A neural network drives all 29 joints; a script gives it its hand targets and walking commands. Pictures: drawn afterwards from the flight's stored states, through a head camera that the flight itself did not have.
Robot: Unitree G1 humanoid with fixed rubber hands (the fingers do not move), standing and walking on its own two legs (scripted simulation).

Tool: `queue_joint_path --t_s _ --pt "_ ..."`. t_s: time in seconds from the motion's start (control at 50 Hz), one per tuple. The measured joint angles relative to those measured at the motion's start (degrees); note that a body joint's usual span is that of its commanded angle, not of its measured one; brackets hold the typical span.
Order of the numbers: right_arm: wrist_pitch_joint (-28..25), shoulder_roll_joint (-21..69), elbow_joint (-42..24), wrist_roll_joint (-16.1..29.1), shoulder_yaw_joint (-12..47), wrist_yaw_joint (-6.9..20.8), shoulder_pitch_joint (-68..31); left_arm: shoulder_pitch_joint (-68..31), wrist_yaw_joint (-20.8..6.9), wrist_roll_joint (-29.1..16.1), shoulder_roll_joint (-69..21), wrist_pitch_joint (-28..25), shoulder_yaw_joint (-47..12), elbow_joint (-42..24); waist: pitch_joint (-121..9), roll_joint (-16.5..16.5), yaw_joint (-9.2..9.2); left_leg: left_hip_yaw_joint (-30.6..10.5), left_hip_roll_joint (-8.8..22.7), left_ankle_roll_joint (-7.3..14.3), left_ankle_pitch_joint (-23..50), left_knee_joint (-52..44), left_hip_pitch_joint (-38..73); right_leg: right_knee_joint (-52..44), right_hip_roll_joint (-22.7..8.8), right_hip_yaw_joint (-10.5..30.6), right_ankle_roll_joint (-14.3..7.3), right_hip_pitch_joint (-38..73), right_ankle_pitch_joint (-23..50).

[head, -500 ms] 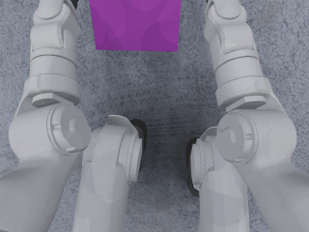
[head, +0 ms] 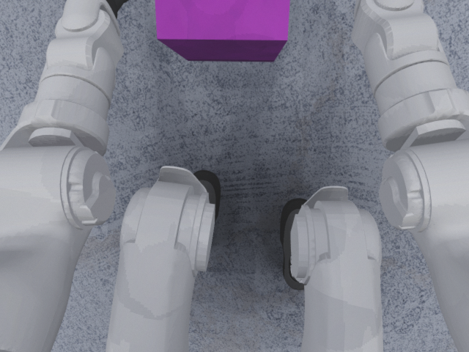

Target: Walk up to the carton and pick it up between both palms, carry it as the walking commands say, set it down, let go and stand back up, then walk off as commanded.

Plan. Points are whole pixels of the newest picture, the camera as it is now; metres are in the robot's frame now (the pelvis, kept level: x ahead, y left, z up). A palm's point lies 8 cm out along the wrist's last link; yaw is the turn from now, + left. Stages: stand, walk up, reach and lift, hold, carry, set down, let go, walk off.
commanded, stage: set down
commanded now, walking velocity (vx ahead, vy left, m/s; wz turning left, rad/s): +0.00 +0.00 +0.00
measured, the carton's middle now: out of the picture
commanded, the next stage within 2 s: let go in 1.38 s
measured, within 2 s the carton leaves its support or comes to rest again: neither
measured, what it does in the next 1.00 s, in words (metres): rises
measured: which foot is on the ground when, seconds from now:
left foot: down 0.00-1.00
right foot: down 0.00-1.00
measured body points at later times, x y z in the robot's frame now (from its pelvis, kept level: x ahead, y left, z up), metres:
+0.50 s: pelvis +0.00 +0.01 +0.08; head +0.35 +0.04 +0.35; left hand +0.54 +0.26 -0.05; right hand +0.60 -0.06 -0.05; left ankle +0.13 +0.12 -0.33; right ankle +0.09 -0.11 -0.33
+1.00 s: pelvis +0.03 +0.01 +0.21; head +0.36 +0.04 +0.52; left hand +0.54 +0.26 +0.09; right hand +0.60 -0.07 +0.09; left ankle +0.13 +0.12 -0.33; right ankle +0.09 -0.11 -0.33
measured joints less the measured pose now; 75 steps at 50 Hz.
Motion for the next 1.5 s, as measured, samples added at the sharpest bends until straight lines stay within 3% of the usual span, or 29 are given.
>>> queue_joint_path --t_s 0.24,0.4,0.88,1.24,1.4,1.5 --pt "2.04 1.51 -4.82 -1.63 -1.95 -2.55 1.26 -0.04 1.89 -1.34 -1.24 2.72 -0.82 -5.73 -5.45 0.36 -0.07 -0.37 -1.67 0.05 2.92 -5.29 -0.50 -5.03 -1.71 0.08 0.07 0.22 1.86" --pt "3.53 2.70 -7.80 -3.46 -5.38 -2.68 5.34 4.96 2.76 -0.40 -2.54 4.83 -0.82 -10.74 -12.85 -0.15 0.03 -1.16 -2.32 0.20 3.52 -11.88 1.21 -12.30 -2.44 0.01 0.01 2.32 2.65" --pt "5.35 7.01 -16.69 -9.76 -11.82 -1.02 17.43 17.71 0.63 5.67 -7.54 7.99 4.15 -22.40 -25.65 -0.30 -0.37 -1.91 -2.26 0.62 6.16 -36.19 16.58 -37.73 -3.13 1.66 -0.40 17.09 7.08" --pt "4.28 9.71 -17.64 -13.57 -15.80 0.44 22.12 21.94 -1.54 9.06 -9.43 6.83 6.84 -23.11 -26.77 -0.57 -0.82 -2.66 -2.28 0.50 13.90 -60.69 36.22 -61.99 -4.25 2.82 -0.89 35.98 15.42" --pt "2.76 10.77 -15.59 -17.11 -18.69 1.80 22.82 22.62 -2.50 12.98 -10.85 5.09 9.06 -21.32 -26.84 -0.81 -1.07 -2.96 -2.03 0.52 16.94 -69.70 42.80 -71.23 -4.51 3.14 -0.98 42.48 18.78" --pt "2.07 12.57 -17.69 -19.52 -19.09 1.13 25.75 25.21 -3.33 16.19 -11.96 4.13 9.59 -22.30 -26.10 -0.60 -1.71 -3.30 -1.89 0.62 17.68 -72.67 45.11 -74.72 -4.54 3.01 -0.98 45.01 19.77"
